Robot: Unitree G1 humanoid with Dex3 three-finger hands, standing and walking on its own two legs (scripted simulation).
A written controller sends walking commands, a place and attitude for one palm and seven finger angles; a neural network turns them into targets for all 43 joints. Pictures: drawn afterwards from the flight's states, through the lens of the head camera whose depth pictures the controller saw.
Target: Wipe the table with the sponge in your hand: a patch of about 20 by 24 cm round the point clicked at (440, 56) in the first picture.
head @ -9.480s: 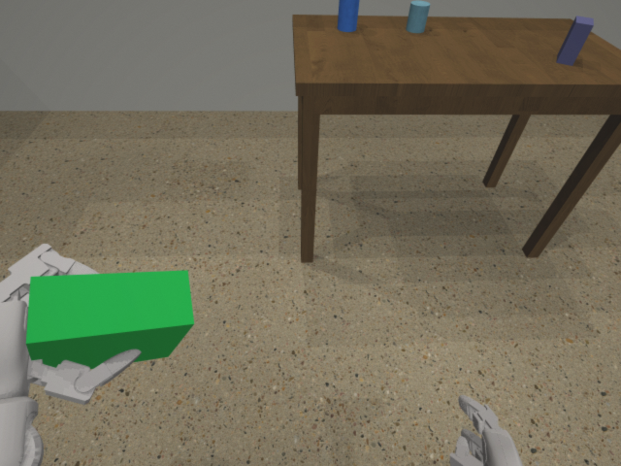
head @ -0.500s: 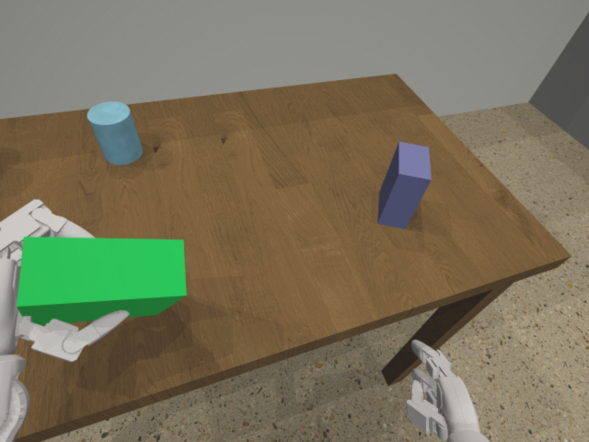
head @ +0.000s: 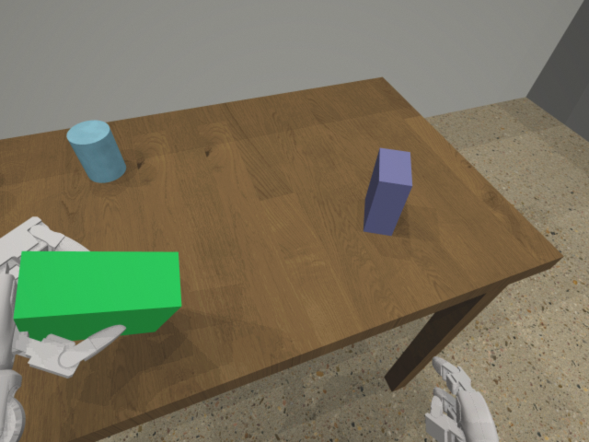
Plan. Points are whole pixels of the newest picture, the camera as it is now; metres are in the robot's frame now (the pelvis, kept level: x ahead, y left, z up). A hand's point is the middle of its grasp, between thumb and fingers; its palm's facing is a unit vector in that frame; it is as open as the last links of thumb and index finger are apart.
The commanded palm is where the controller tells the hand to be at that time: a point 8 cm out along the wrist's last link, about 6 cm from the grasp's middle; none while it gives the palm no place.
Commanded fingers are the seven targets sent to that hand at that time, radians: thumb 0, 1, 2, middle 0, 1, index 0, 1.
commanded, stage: come to a stop and stand still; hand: left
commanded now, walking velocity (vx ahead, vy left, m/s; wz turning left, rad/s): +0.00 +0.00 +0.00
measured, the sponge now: (124, 298) +0.23 +0.20 +0.13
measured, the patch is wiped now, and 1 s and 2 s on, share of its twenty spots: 0.00 0.00 0.00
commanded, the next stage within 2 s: look again from close up in 0.08 s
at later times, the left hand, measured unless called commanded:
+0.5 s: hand (60, 303) +0.21 +0.25 +0.15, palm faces +0.36 -0.85 -0.38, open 9.9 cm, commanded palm +0.16 +0.29 +0.17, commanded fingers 0.00 0.10 1.30 -1.20 -1.60 -1.20 -1.60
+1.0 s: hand (32, 305) +0.20 +0.26 +0.17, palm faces +0.44 -0.63 -0.64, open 9.9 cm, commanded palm +0.16 +0.27 +0.20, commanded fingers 0.00 0.10 1.30 -1.20 -1.60 -1.20 -1.60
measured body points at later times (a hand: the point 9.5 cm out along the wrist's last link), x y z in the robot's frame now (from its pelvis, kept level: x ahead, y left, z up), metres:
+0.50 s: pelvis +0.00 +0.01 +0.00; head +0.01 +0.02 +0.45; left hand +0.19 +0.30 +0.17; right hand +0.18 -0.22 -0.07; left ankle +0.03 +0.09 -0.74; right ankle -0.01 -0.13 -0.74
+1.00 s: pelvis -0.03 -0.03 -0.01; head -0.04 -0.04 +0.44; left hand +0.17 +0.29 +0.21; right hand +0.20 -0.22 -0.08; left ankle +0.02 +0.09 -0.74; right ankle -0.01 -0.13 -0.74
